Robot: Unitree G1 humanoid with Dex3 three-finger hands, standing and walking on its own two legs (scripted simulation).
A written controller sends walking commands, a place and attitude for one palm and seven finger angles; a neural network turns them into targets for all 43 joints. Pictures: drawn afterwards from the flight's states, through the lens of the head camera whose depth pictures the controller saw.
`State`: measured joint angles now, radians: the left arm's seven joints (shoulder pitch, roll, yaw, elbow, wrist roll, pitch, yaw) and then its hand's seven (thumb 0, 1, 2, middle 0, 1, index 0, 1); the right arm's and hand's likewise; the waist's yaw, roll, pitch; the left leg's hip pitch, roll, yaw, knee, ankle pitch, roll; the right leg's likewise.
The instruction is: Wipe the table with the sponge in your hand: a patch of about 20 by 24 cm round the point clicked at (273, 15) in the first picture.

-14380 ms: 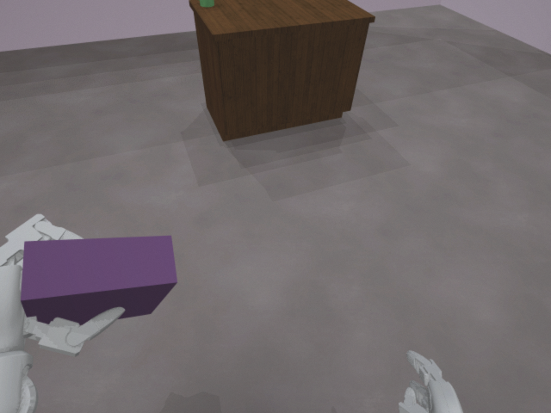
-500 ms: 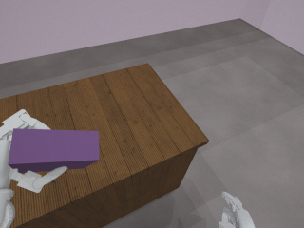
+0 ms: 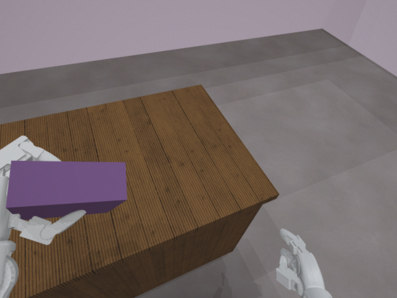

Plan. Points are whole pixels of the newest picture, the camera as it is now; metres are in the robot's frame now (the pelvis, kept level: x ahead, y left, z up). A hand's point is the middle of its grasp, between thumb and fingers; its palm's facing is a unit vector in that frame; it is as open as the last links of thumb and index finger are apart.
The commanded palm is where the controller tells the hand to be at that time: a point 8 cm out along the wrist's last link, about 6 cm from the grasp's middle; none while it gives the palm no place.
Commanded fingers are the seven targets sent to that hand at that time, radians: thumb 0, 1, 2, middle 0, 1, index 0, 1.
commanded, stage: look again from close up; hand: left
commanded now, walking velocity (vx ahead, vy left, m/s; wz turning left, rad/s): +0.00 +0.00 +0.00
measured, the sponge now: (86, 191) +0.24 +0.21 +0.14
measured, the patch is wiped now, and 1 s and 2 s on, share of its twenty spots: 0.00 0.00 0.00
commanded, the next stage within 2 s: come to a stop and stand still in 0.20 s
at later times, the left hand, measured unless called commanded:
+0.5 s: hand (32, 174) +0.23 +0.27 +0.18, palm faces +0.43 -0.80 -0.41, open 9.8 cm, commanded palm +0.15 +0.27 +0.17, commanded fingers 0.00 0.10 1.30 -1.20 -1.60 -1.20 -1.60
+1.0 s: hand (44, 196) +0.21 +0.25 +0.16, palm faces +0.37 -0.86 -0.34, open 9.8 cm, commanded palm +0.15 +0.28 +0.17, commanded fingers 0.00 0.10 1.30 -1.20 -1.60 -1.20 -1.60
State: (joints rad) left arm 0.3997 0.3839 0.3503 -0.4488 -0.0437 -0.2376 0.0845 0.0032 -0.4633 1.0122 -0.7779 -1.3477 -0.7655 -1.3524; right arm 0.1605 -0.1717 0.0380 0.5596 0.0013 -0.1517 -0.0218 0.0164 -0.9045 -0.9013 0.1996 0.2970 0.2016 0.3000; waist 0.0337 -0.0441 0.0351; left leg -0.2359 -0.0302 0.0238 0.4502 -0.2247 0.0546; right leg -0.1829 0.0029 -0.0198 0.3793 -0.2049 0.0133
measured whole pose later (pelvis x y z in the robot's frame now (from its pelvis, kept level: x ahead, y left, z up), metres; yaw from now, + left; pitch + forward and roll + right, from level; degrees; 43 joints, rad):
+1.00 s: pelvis -0.01 +0.00 +0.00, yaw +0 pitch +0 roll -1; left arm 0.37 0.37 0.34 -0.44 -0.04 -0.27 0.09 0.00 -0.46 1.01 -0.78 -1.35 -0.76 -1.35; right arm 0.17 -0.18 0.03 0.59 0.00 -0.19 -0.01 0.02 -0.90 -0.90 0.20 0.30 0.20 0.30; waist 0.04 -0.05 0.06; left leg -0.24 -0.03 0.02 0.45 -0.21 0.06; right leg -0.19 0.00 -0.02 0.39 -0.20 0.01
